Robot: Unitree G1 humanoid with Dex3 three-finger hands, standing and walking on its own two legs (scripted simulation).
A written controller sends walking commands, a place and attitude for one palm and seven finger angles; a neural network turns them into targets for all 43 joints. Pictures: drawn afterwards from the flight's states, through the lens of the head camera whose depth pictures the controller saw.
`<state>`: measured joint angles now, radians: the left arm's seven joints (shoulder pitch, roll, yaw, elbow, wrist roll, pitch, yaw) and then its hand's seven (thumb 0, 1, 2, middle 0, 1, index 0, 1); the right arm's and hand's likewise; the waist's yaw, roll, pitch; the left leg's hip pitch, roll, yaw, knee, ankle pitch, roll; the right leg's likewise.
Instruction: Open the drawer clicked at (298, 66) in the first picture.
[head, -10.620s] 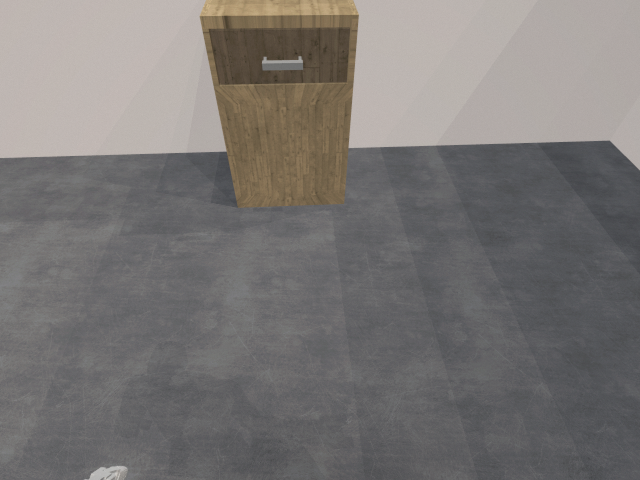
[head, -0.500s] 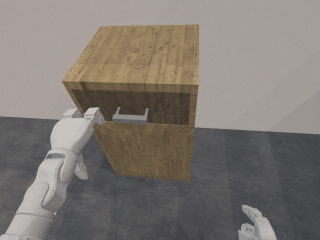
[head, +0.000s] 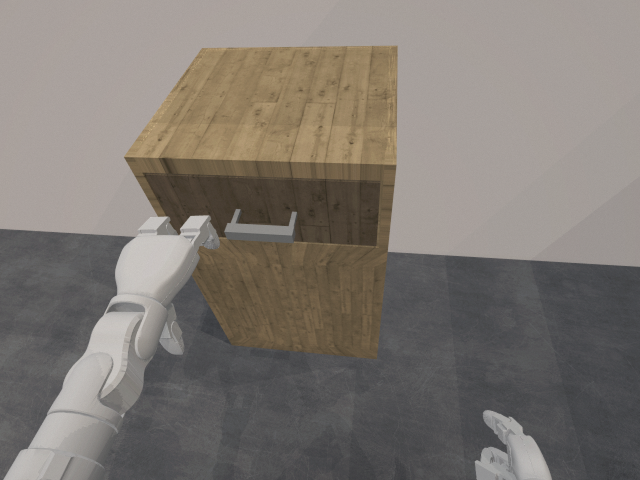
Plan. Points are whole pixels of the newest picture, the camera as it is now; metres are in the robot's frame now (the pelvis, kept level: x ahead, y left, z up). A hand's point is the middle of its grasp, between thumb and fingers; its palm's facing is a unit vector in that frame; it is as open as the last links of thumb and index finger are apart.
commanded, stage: move the hooked fingers above the handle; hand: left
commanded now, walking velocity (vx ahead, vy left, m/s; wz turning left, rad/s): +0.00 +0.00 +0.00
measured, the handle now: (262, 224) +0.56 +0.20 -0.09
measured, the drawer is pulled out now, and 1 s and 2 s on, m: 0.00 0.00 0.00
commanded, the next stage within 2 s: none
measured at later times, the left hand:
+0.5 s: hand (216, 255) +0.40 +0.22 +0.03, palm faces -0.02 -0.03 -1.00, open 13.9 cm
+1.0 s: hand (241, 236) +0.46 +0.20 +0.00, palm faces -0.05 -0.01 -1.00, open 13.9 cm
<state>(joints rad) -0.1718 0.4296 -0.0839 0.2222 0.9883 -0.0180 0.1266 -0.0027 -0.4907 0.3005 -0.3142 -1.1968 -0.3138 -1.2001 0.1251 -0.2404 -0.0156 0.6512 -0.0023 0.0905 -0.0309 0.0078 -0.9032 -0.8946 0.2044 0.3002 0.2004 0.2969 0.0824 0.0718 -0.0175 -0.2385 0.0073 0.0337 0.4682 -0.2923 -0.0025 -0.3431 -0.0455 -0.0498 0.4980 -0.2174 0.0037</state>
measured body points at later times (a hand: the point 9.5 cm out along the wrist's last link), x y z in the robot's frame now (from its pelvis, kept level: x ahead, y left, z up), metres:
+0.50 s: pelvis +0.00 +0.00 -0.01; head +0.05 -0.03 +0.44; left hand +0.40 +0.22 +0.08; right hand +0.08 -0.27 -0.15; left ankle -0.03 +0.12 -0.74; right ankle +0.02 -0.12 -0.74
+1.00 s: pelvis +0.00 +0.01 -0.02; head +0.09 -0.01 +0.42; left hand +0.46 +0.20 +0.05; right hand +0.04 -0.26 -0.16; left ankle -0.03 +0.12 -0.74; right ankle +0.02 -0.12 -0.74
